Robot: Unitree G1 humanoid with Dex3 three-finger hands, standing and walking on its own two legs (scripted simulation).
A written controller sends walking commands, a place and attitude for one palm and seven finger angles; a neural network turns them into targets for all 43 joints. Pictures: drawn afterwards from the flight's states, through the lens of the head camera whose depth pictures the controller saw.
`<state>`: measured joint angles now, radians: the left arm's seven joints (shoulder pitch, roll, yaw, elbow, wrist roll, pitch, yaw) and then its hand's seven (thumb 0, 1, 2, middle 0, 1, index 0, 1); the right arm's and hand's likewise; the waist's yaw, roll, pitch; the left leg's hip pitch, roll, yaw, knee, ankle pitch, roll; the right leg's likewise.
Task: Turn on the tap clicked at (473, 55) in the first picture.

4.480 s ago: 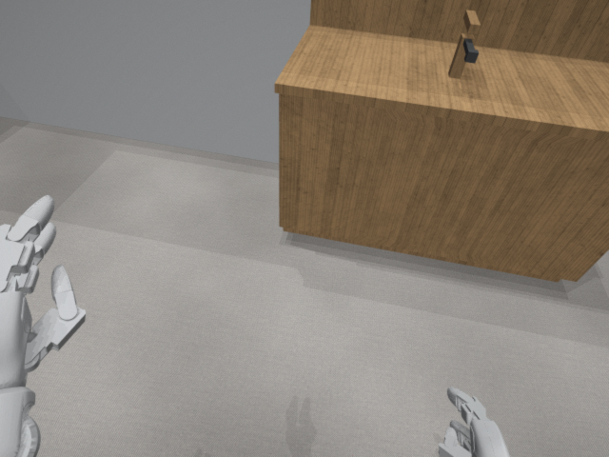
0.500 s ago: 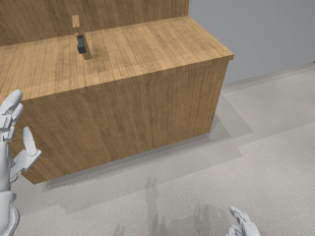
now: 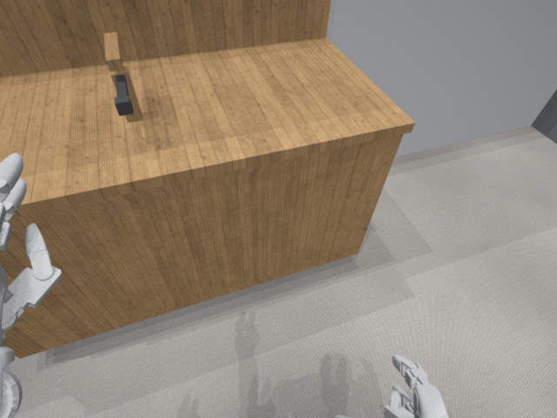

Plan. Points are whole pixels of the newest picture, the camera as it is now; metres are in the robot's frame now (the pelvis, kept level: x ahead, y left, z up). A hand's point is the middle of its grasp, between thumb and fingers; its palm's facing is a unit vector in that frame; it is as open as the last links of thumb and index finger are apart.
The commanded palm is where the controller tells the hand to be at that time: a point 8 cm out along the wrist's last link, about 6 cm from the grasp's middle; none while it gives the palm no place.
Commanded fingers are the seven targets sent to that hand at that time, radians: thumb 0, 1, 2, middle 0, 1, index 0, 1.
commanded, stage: take the last steps up to it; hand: left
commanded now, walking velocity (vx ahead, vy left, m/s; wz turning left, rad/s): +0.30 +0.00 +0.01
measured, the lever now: (124, 105) +0.65 +0.36 +0.08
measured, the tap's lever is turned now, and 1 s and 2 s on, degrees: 0 0 0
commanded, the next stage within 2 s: come to a stop and stand still in 1.06 s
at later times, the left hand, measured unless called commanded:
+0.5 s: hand (97, 200) +0.32 +0.24 +0.17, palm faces +0.44 -0.81 -0.38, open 7.5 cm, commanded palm +0.27 +0.28 +0.18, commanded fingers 0.00 0.90 0.90 -0.20 -0.30 -0.20 -0.30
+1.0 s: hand (146, 155) +0.41 +0.22 +0.16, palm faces +0.45 -0.79 -0.42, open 7.5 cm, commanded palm +0.35 +0.25 +0.18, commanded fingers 0.00 0.90 0.90 -0.20 -0.30 -0.20 -0.30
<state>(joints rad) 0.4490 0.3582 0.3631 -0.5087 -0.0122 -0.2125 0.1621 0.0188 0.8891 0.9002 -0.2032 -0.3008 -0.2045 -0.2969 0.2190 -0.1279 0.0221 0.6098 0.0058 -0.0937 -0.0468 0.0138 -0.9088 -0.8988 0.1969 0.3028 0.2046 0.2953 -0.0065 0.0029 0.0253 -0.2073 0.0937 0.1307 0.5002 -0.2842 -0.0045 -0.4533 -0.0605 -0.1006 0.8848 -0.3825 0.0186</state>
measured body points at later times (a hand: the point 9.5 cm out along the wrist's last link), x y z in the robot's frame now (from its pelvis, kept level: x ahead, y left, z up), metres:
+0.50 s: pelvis +0.12 +0.00 -0.01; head +0.14 +0.01 +0.44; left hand +0.29 +0.28 +0.19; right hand +0.28 -0.27 -0.08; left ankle +0.17 +0.11 -0.74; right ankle +0.09 -0.12 -0.74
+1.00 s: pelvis +0.20 -0.03 -0.01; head +0.22 -0.05 +0.44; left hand +0.38 +0.25 +0.19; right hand +0.37 -0.25 -0.12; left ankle +0.17 +0.09 -0.67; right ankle +0.24 -0.12 -0.74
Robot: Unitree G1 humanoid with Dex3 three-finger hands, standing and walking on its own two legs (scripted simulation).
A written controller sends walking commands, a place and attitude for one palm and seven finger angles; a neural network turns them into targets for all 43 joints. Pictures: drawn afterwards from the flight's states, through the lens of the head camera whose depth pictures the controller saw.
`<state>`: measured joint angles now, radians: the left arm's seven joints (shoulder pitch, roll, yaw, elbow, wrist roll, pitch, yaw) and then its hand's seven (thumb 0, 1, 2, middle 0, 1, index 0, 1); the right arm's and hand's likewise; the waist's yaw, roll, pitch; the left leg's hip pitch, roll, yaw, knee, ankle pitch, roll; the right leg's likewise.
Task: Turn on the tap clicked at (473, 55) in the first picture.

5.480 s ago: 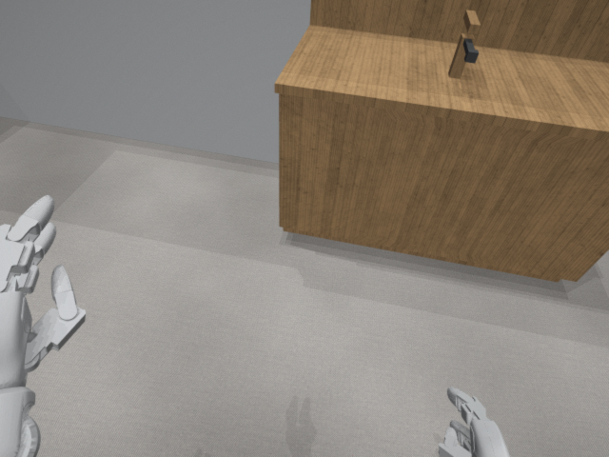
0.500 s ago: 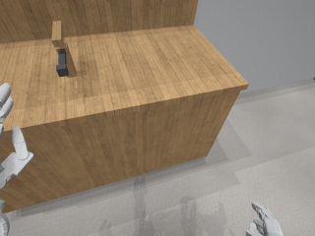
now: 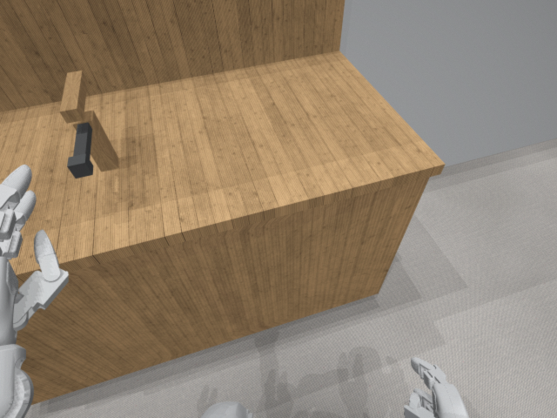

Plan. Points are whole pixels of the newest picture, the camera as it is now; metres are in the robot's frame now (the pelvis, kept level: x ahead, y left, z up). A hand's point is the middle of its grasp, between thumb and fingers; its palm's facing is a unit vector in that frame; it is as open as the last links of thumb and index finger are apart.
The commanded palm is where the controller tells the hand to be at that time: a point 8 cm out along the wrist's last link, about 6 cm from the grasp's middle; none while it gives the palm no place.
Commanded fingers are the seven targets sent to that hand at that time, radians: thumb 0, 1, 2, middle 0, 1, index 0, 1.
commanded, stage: take the last steps up to it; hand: left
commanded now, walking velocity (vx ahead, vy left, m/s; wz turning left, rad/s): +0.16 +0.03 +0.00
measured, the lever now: (80, 166) +0.47 +0.37 +0.09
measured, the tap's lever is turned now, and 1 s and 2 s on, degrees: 0 0 0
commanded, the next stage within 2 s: come to a stop and stand still in 0.06 s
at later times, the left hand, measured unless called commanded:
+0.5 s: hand (59, 255) +0.24 +0.25 +0.18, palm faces +0.40 -0.83 -0.38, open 7.5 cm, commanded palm +0.19 +0.29 +0.18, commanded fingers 0.00 0.90 0.90 -0.20 -0.30 -0.20 -0.30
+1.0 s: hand (48, 286) +0.22 +0.26 +0.16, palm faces +0.36 -0.88 -0.30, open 7.5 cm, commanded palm +0.15 +0.28 +0.18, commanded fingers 0.00 0.90 0.90 -0.20 -0.30 -0.20 -0.30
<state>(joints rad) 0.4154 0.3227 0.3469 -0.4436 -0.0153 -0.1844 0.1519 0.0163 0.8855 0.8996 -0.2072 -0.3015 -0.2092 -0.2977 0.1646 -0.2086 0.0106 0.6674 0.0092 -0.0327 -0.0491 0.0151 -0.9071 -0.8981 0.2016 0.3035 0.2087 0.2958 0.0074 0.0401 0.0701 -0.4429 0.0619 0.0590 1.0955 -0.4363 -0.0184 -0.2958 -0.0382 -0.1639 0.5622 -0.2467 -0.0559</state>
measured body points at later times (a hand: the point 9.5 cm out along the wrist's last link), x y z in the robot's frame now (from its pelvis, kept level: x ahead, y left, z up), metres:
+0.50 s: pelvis +0.02 +0.01 +0.00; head +0.04 +0.02 +0.45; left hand +0.22 +0.29 +0.20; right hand +0.21 -0.18 -0.08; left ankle +0.07 +0.13 -0.73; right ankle +0.05 -0.11 -0.73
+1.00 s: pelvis -0.02 +0.01 +0.01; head -0.02 +0.05 +0.45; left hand +0.19 +0.30 +0.17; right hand +0.12 -0.24 -0.05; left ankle +0.07 +0.12 -0.73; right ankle +0.04 -0.11 -0.73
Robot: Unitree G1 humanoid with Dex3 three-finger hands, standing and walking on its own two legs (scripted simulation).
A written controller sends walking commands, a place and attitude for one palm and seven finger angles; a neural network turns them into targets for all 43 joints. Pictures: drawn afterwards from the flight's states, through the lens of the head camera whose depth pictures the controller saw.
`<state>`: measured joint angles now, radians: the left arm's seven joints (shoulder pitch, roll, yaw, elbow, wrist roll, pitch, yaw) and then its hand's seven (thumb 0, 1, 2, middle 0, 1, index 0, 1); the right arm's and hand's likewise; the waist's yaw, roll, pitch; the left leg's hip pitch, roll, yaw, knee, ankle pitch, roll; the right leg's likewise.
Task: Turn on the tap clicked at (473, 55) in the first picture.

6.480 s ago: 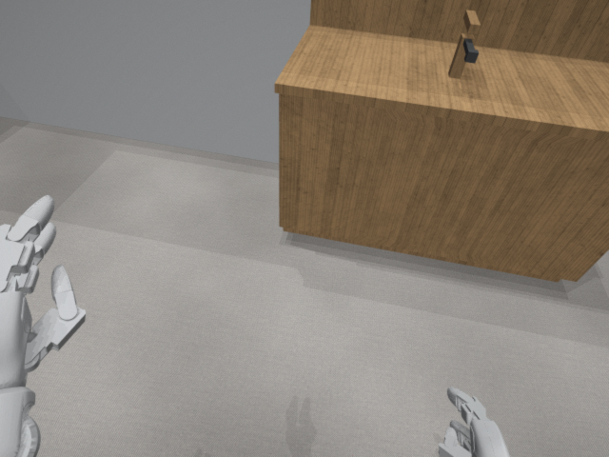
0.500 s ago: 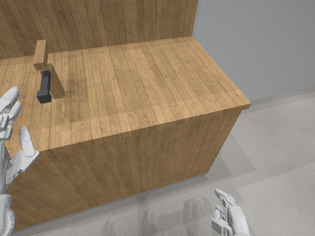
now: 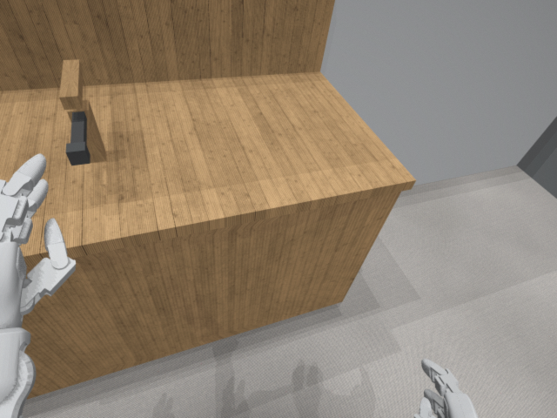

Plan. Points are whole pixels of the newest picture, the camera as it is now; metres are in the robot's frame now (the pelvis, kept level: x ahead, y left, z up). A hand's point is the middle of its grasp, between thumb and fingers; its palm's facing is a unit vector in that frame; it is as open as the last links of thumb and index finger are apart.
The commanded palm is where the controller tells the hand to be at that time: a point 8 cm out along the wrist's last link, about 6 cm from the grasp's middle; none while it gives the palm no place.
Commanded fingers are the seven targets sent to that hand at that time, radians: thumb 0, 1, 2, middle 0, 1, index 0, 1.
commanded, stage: come to a stop and stand still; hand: left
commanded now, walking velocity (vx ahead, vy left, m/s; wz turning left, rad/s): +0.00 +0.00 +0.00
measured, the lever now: (78, 153) +0.47 +0.39 +0.08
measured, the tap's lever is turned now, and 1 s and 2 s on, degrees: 0 0 0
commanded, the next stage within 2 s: look again from close up in 1.32 s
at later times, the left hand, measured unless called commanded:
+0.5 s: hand out of the picture +0.20 +0.32 +0.18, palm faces +0.44 -0.84 -0.32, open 7.5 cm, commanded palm +0.14 +0.35 +0.18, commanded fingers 0.00 0.90 0.90 -0.20 -0.30 -0.20 -0.30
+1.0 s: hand out of the picture +0.21 +0.34 +0.18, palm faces +0.38 -0.83 -0.41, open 7.5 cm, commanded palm +0.16 +0.38 +0.18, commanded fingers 0.00 0.90 0.90 -0.20 -0.30 -0.20 -0.30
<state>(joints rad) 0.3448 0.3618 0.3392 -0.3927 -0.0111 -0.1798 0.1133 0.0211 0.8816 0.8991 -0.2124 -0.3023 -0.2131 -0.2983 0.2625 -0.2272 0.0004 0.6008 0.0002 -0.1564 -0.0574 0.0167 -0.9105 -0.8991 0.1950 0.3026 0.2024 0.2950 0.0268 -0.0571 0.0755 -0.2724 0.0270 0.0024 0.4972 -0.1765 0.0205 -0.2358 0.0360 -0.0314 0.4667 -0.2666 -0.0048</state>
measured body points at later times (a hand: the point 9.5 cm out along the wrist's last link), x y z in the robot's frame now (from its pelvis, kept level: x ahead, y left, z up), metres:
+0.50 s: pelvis -0.01 +0.06 +0.01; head +0.01 +0.10 +0.46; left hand +0.17 +0.36 +0.19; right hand +0.16 -0.14 -0.07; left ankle +0.07 +0.10 -0.74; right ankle -0.02 -0.05 -0.70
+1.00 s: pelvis +0.00 +0.09 +0.00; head +0.03 +0.11 +0.45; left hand +0.18 +0.38 +0.20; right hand +0.19 -0.13 -0.07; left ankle +0.04 +0.15 -0.71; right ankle -0.02 -0.01 -0.74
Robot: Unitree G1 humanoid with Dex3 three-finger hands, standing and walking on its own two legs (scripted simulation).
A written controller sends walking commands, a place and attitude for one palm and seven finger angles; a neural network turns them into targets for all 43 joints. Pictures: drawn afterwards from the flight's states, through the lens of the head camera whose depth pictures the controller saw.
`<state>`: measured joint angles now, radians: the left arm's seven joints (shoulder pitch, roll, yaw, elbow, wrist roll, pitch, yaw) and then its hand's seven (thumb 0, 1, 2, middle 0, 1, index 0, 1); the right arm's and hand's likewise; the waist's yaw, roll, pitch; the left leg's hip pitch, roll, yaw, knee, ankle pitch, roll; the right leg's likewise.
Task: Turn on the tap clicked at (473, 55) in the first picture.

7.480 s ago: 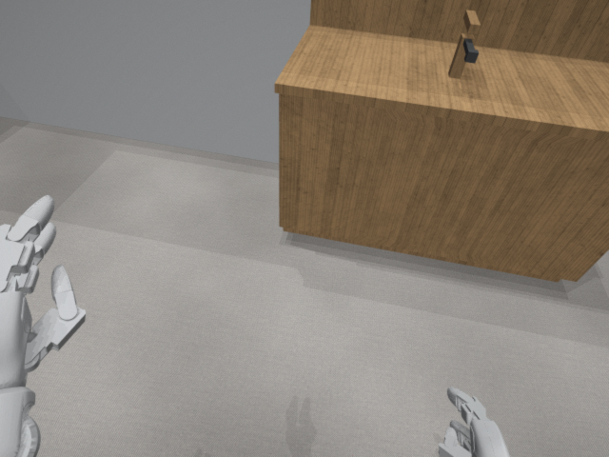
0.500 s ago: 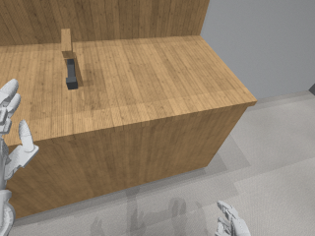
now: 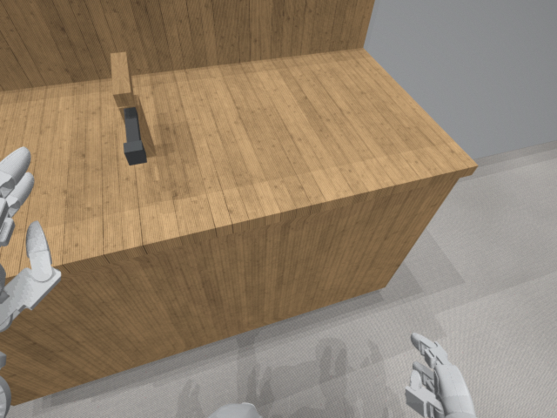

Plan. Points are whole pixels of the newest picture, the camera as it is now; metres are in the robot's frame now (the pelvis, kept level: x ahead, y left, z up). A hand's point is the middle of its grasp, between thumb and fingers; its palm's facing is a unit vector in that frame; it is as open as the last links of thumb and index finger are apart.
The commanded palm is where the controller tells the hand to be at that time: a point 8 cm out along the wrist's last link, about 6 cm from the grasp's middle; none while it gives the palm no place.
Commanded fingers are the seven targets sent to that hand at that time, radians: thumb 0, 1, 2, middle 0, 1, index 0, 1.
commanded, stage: come to a stop and stand still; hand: left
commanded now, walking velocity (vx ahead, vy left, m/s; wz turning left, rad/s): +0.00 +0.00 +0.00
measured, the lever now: (135, 152) +0.47 +0.29 +0.09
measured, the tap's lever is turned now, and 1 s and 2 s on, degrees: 0 0 0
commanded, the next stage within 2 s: look again from close up in 0.32 s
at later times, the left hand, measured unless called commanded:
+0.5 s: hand (27, 273) +0.21 +0.28 +0.16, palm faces +0.42 -0.81 -0.40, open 7.4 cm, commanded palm +0.17 +0.30 +0.18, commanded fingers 0.00 0.90 0.90 -0.20 -0.30 -0.20 -0.30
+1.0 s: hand (39, 275) +0.21 +0.27 +0.15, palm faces +0.42 -0.83 -0.37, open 7.5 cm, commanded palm +0.17 +0.30 +0.18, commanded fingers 0.00 0.90 0.90 -0.20 -0.30 -0.20 -0.30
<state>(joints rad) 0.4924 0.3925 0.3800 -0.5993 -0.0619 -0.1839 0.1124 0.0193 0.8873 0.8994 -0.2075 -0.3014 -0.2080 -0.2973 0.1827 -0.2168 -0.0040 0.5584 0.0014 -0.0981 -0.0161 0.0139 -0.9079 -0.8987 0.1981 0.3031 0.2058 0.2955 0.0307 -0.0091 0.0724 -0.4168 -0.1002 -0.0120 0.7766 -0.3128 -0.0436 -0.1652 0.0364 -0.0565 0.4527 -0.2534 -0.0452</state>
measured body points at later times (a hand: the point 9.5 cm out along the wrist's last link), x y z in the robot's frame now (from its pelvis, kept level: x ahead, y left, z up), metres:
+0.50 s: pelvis +0.01 +0.02 +0.01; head +0.02 +0.02 +0.45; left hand +0.18 +0.32 +0.19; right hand +0.18 -0.20 -0.08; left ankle +0.04 +0.12 -0.74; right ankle -0.01 -0.10 -0.74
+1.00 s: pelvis +0.01 +0.01 +0.01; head +0.02 +0.02 +0.46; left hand +0.19 +0.31 +0.17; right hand +0.18 -0.21 -0.08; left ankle +0.04 +0.12 -0.74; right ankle -0.01 -0.10 -0.74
